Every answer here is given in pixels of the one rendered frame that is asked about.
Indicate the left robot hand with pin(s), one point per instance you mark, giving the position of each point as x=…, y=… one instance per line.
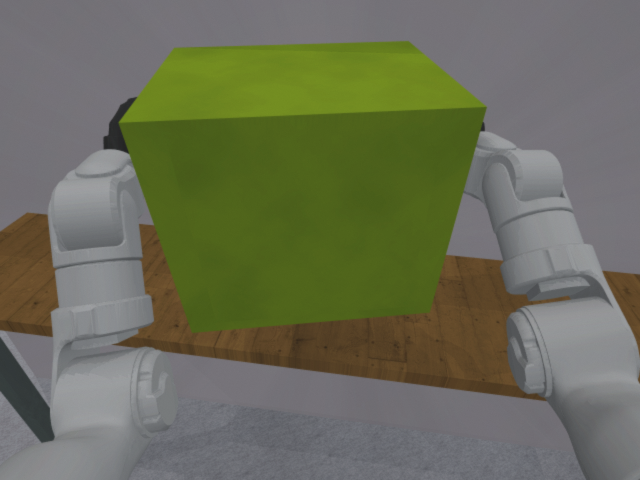
x=115, y=138

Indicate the robot left upper arm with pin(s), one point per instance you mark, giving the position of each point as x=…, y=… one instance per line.
x=107, y=408

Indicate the carton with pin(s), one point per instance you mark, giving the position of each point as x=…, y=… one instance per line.
x=302, y=183

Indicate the table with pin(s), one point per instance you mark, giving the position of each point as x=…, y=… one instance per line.
x=461, y=344

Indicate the robot right forearm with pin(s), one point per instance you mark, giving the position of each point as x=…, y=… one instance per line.
x=543, y=252

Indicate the robot left forearm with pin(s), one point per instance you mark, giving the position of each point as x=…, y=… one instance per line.
x=96, y=248

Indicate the robot right upper arm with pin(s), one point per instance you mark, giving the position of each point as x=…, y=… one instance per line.
x=577, y=354

